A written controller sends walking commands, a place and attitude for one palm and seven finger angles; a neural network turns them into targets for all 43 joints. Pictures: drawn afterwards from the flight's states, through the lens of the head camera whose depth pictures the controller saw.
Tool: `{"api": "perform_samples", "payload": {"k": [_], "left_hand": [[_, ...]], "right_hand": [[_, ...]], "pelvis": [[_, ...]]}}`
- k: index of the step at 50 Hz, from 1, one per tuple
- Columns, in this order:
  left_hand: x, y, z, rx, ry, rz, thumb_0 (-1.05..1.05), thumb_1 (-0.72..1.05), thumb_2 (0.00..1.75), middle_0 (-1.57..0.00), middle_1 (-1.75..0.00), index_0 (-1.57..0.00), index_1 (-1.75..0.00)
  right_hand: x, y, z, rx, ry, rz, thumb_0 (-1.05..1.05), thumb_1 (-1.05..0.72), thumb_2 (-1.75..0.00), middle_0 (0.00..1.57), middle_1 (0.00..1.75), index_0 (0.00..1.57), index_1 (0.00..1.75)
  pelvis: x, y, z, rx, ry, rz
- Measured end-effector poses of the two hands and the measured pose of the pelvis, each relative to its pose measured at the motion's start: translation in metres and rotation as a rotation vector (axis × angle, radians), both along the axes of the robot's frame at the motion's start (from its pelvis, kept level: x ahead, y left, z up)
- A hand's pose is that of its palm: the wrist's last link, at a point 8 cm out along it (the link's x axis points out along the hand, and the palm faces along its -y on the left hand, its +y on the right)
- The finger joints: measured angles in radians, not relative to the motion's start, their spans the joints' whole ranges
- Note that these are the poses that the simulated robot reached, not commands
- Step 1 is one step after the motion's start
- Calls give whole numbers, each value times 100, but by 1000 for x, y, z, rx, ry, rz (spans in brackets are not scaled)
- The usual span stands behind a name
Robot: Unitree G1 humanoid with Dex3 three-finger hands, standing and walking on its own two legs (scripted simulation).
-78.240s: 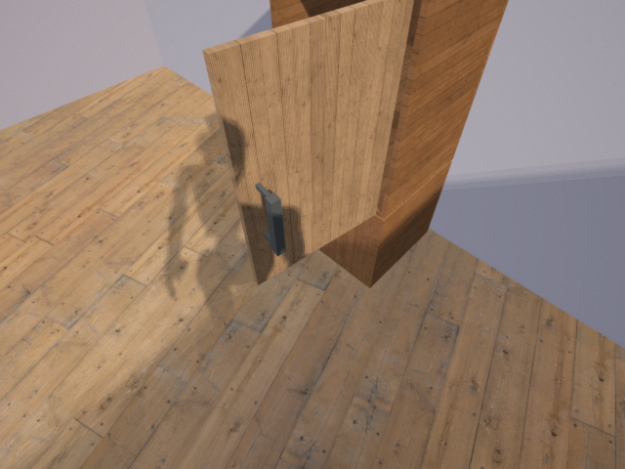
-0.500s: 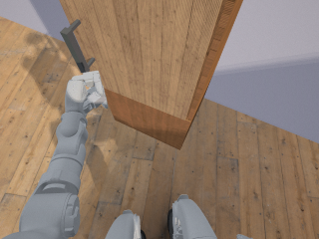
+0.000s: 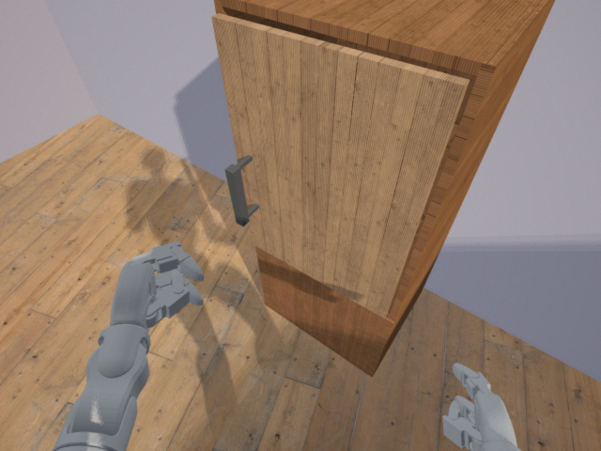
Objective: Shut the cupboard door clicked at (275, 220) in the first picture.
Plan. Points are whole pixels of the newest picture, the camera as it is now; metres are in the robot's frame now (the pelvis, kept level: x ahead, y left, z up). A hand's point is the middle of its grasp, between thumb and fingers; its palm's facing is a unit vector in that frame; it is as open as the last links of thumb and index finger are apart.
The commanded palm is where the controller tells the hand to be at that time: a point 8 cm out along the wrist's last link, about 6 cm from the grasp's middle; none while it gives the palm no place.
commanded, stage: draw the hand back to the body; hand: left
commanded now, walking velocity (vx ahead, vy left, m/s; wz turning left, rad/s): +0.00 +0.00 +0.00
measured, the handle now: (244, 191) +0.64 +0.17 -0.08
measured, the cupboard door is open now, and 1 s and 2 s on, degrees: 2 2 2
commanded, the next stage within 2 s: step back with the hand held close in 0.86 s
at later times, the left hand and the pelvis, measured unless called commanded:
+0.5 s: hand (22, 314) +0.20 +0.27 +0.18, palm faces +0.45 -0.79 -0.41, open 6.3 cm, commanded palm +0.15 +0.31 +0.19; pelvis +0.01 +0.01 +0.02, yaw +1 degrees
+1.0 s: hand (23, 330) +0.19 +0.26 +0.18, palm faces +0.46 -0.80 -0.39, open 7.4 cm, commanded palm +0.13 +0.29 +0.19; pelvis -0.01 +0.00 +0.02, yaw +0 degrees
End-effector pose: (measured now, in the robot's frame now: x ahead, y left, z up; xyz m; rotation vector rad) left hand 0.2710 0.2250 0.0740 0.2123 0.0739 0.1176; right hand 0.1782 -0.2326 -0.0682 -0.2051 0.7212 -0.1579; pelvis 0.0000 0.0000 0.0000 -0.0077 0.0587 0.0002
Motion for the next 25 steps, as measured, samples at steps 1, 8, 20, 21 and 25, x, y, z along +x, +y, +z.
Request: {"api": "perform_samples", "payload": {"k": [1, 8, 20, 21, 25], "left_hand": [[-4, 5, 5, 7, -1, 25, 2, 89, 90, -106, -123, -106, -123], [-33, 33, 43, 60, -50, 141, 2, 89, 90, -87, -103, -87, -103], [-87, 67, 95, 204, -138, 263, 2, 89, 90, -55, -67, -55, -67], [-92, 69, 100, 221, -152, 273, 2, 89, 90, -52, -64, -52, -64], [-113, 79, 122, 290, -210, 308, 2, 89, 90, -41, -52, -42, -52]], "right_hand": [[6, 5, 4, 4, -13, 15, 1, -91, -90, 20, 30, 20, 29], [31, 33, 16, 43, -66, 111, 0, -91, -90, 20, 30, 21, 30], [17, 34, 5, 56, -20, 132, 1, -91, -90, 21, 30, 21, 30], [15, 33, 4, 55, -19, 129, 1, -91, -90, 21, 30, 21, 30], [8, 26, 2, 51, -21, 115, 1, -91, -90, 21, 30, 21, 30]], "pelvis": [[2, 0, 2, -1, -13, 3], [13, 3, 14, -7, -76, 15], [18, 6, 19, -11, -116, 17], [17, 6, 19, -11, -119, 16], [14, 6, 18, -10, -127, 13]]}}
